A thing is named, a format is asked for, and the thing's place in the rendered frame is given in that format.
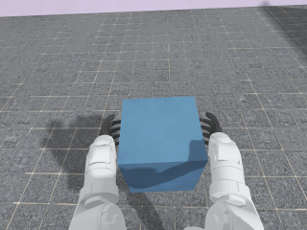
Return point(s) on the robot left forearm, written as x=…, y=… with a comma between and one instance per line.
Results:
x=99, y=185

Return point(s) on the robot right hand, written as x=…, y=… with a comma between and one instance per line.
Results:
x=213, y=128

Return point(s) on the robot left upper arm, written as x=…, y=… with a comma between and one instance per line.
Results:
x=107, y=216

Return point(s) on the robot right forearm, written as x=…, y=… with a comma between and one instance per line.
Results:
x=227, y=173

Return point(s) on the robot right upper arm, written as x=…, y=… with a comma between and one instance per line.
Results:
x=224, y=216

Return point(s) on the robot left hand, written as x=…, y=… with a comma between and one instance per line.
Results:
x=107, y=130

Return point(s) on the carton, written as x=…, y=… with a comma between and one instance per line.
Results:
x=161, y=146

